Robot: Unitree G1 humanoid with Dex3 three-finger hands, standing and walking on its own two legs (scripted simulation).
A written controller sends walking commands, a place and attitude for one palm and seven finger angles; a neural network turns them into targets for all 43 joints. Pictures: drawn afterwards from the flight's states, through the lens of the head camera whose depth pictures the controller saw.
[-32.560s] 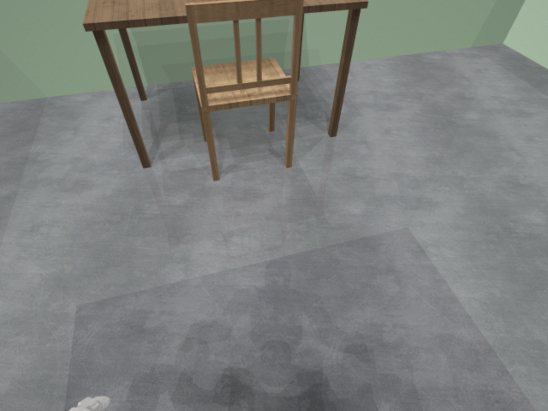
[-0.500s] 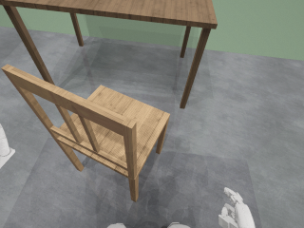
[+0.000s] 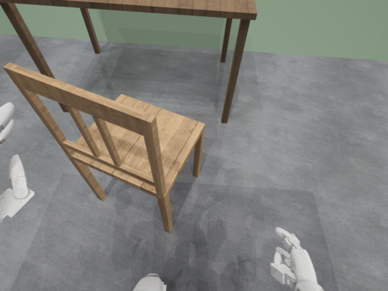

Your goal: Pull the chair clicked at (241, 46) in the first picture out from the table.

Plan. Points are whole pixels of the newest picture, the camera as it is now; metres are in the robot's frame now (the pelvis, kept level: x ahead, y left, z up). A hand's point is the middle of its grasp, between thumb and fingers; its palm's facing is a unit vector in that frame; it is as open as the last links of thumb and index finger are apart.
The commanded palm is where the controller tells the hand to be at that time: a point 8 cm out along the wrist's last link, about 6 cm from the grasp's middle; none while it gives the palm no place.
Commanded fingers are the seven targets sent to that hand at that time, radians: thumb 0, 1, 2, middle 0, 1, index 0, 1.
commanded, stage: stop stepping back and stand still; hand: left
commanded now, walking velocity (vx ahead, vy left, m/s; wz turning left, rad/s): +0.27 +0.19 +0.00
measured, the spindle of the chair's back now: (85, 132) +0.53 +0.37 -0.11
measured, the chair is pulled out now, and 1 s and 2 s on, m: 0.51 0.51 0.51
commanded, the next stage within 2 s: let the arm hang, fingers relaxed in 0.66 s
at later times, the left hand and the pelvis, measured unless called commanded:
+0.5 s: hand out of the picture +0.11 +0.25 +0.18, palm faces +0.49 -0.77 -0.41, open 7.4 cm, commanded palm +0.05 +0.29 +0.18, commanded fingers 0.00 0.90 0.90 -0.20 -0.30 -0.20 -0.30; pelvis -0.08 -0.01 +0.01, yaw +2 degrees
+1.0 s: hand out of the picture +0.02 +0.18 -0.15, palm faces +0.10 -0.98 -0.18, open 7.4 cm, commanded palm none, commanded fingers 0.00 0.90 0.90 -0.20 -0.30 -0.20 -0.30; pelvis -0.07 +0.00 -0.01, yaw +5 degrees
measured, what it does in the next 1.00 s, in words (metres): steps on the spot: left foot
